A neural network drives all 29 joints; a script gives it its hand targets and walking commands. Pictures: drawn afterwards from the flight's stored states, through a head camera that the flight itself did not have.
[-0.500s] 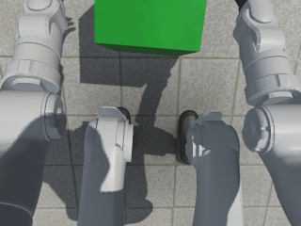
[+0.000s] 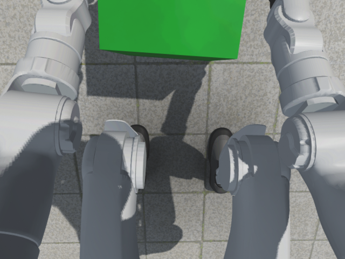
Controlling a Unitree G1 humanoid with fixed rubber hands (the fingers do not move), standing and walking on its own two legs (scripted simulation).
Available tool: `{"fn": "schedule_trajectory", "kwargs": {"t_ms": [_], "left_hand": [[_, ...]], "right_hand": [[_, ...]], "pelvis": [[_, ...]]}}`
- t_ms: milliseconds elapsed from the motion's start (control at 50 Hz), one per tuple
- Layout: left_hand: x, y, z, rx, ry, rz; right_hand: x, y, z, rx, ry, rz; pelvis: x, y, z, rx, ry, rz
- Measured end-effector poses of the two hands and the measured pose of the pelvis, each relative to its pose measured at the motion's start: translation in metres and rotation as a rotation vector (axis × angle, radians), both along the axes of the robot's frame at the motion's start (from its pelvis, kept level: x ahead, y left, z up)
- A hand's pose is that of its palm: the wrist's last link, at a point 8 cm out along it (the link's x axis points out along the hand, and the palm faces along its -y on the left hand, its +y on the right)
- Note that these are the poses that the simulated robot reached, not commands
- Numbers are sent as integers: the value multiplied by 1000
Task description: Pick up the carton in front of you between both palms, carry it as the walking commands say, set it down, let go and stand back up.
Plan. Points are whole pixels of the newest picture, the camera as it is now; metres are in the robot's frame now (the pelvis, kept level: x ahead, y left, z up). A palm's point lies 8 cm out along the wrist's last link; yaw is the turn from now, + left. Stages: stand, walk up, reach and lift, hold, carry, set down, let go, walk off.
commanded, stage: reach and lift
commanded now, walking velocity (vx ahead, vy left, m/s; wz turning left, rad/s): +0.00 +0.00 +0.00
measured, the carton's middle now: (172, 2) +0.53 +0.04 -0.25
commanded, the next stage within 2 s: none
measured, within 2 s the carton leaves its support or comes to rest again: leaves its support in 0.46 s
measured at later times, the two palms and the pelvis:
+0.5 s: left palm out of the picture +0.54 +0.18 -0.17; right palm out of the picture +0.54 -0.12 -0.16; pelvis +0.00 +0.00 -0.01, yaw +0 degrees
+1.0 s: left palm out of the picture +0.49 +0.17 +0.03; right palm out of the picture +0.49 -0.12 +0.03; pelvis -0.02 -0.01 +0.09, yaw +2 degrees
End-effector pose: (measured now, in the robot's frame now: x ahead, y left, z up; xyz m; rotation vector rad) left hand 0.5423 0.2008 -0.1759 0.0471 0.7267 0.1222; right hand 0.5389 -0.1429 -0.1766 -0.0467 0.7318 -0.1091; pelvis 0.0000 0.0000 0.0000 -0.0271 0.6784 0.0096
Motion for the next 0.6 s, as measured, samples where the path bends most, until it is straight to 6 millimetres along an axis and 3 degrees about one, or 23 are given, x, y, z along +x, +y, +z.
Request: {"fn": "schedule_trajectory", "kwargs": {"t_ms": [140,220,440,540,600], "left_hand": [[-7,-8,0,3,-4,-21],[-5,-17,4,1,-7,-24],[1,-19,6,-16,40,-57],[-4,-24,11,-38,20,-36],[-6,-25,30,-48,-17,-3]], "right_hand": [[-7,6,1,18,-11,10],[-4,23,5,30,-16,26],[2,22,7,32,18,3],[4,19,23,21,-5,-19],[1,20,42,40,-45,-54]], "pelvis": [[-8,-3,0,1,-15,-5],[-13,-3,2,1,-36,-5],[-7,1,-5,-3,-46,-5],[-3,2,-5,-1,-26,-5],[-2,1,-2,-1,-13,1]]}}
